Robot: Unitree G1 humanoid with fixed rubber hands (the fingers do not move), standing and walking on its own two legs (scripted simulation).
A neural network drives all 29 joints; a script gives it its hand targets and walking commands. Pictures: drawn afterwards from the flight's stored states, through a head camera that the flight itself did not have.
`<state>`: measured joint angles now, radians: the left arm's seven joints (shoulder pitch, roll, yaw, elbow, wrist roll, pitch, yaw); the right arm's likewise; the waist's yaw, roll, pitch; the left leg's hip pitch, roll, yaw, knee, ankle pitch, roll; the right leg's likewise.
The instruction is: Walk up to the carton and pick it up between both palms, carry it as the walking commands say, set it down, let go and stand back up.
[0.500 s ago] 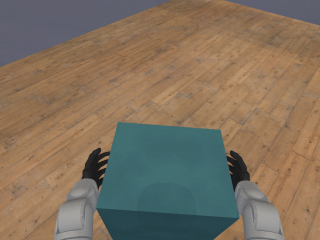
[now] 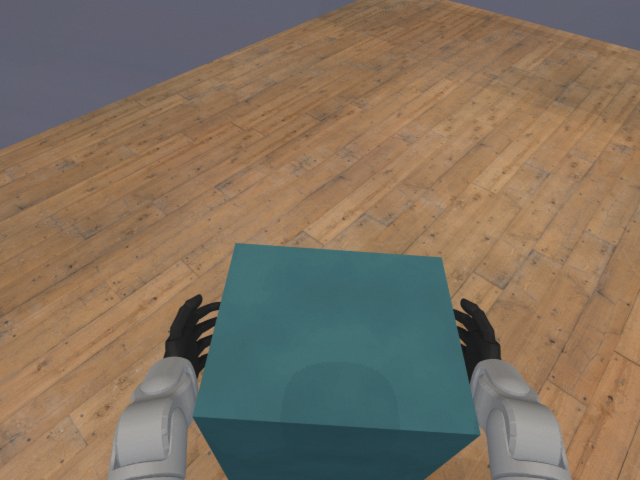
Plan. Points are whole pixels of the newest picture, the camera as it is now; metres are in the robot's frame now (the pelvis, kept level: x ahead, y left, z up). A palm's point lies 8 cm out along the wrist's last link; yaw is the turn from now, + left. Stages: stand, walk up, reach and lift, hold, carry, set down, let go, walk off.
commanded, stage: carry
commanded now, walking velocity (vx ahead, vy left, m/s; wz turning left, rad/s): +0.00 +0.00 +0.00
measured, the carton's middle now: (328, 376) +0.28 +0.01 -0.06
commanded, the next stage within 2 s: none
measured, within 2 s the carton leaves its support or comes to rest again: neither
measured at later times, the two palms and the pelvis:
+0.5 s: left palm (230, 246) +0.44 +0.16 +0.02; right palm (468, 255) +0.44 -0.20 +0.01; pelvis +0.17 -0.02 +0.00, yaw +0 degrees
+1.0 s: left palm (258, 178) +0.61 +0.14 +0.02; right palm (458, 180) +0.61 -0.22 +0.01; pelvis +0.34 -0.04 +0.00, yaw +0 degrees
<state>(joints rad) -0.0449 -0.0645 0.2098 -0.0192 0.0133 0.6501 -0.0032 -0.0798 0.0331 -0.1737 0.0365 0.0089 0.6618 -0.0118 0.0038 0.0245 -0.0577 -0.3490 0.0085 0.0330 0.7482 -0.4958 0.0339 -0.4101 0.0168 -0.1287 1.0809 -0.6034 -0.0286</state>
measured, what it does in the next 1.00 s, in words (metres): walks ahead: right foot, then left foot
